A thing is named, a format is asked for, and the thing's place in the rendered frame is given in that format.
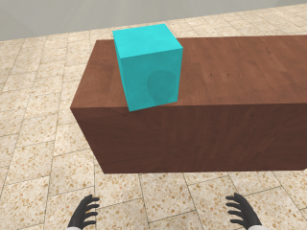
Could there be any pedestal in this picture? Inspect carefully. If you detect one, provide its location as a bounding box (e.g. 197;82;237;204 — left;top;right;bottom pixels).
70;34;307;174

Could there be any robot right hand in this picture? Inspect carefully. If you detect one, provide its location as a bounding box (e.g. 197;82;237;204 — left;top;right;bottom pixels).
225;193;262;230

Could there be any robot left hand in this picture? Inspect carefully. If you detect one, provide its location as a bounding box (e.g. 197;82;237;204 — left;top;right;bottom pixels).
67;195;100;230

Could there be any carton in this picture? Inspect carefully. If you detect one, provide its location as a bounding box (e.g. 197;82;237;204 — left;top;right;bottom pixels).
112;23;183;112

